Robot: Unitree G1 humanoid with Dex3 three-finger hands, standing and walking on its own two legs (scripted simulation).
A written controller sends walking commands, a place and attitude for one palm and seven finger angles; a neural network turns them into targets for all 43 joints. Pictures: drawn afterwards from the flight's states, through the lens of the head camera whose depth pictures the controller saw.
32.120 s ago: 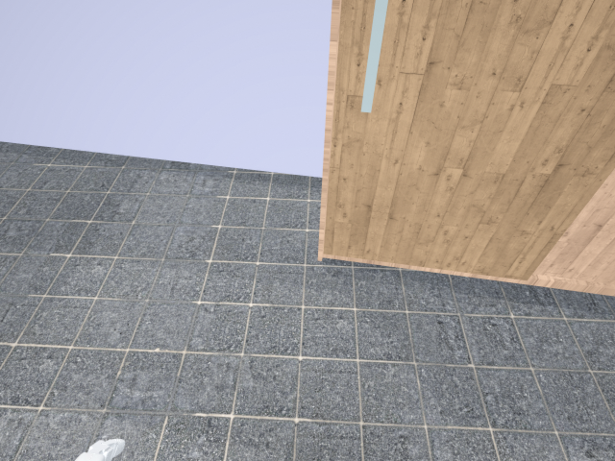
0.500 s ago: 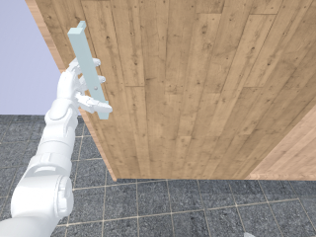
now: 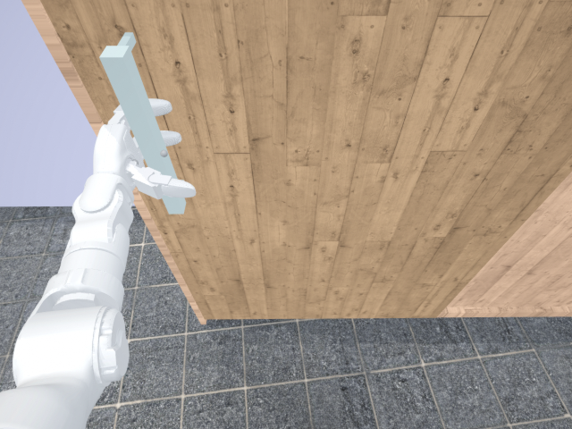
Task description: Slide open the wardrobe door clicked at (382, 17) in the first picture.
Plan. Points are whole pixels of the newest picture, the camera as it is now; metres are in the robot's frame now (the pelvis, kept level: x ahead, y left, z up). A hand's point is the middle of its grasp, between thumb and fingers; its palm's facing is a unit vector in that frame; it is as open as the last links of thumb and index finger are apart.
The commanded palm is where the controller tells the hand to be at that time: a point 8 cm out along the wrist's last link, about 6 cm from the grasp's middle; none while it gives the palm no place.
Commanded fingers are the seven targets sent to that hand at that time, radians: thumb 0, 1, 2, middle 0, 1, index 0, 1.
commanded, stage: slide the fingers in behind the handle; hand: left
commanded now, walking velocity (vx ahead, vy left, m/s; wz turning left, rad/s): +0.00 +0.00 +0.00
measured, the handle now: (156, 137) +0.51 +0.19 +0.13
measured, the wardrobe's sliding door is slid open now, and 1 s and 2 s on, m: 0.00 0.00 0.00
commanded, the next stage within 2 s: grip the handle and tug to test in 0.22 s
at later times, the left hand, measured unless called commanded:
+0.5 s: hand (164, 152) +0.46 +0.17 +0.14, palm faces -0.01 -1.00 -0.01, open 13.2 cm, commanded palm +0.43 +0.21 +0.14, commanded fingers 0.00 -0.03 0.50 -0.35 -1.27 -0.35 -1.27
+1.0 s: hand (163, 152) +0.46 +0.17 +0.14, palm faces -0.01 -1.00 +0.00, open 5.7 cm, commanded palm +0.43 +0.22 +0.14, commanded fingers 0.00 0.90 0.90 -0.45 -1.40 -0.45 -1.40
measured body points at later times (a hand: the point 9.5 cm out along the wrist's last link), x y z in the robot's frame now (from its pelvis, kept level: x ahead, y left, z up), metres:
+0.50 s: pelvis +0.00 +0.01 +0.00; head +0.05 +0.00 +0.45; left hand +0.46 +0.22 +0.14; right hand +0.07 -0.25 -0.12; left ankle -0.02 +0.10 -0.72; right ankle +0.03 -0.08 -0.72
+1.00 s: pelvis +0.01 +0.01 +0.00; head +0.05 +0.01 +0.45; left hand +0.46 +0.22 +0.14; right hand +0.07 -0.24 -0.12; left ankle -0.02 +0.10 -0.72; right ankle +0.03 -0.08 -0.72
